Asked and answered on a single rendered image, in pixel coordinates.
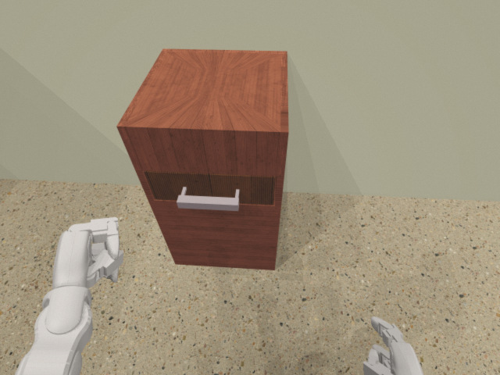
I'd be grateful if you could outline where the cabinet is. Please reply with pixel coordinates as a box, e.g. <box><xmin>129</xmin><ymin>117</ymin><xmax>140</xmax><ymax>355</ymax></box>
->
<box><xmin>116</xmin><ymin>48</ymin><xmax>289</xmax><ymax>270</ymax></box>

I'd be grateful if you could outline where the right robot hand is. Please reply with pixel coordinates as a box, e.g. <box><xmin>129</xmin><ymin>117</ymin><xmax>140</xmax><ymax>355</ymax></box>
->
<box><xmin>363</xmin><ymin>316</ymin><xmax>423</xmax><ymax>375</ymax></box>

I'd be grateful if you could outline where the drawer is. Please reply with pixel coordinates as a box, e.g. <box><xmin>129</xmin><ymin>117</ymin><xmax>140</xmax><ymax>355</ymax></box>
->
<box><xmin>144</xmin><ymin>171</ymin><xmax>276</xmax><ymax>205</ymax></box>

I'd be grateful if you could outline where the handle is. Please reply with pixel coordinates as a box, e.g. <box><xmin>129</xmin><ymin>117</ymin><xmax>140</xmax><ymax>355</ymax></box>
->
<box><xmin>177</xmin><ymin>187</ymin><xmax>240</xmax><ymax>211</ymax></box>

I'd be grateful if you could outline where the left robot forearm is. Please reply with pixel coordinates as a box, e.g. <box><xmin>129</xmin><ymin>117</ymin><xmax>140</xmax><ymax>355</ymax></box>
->
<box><xmin>15</xmin><ymin>285</ymin><xmax>93</xmax><ymax>375</ymax></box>

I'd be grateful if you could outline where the left robot hand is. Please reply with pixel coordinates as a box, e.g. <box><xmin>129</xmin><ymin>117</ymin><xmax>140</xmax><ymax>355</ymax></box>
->
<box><xmin>52</xmin><ymin>217</ymin><xmax>123</xmax><ymax>290</ymax></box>

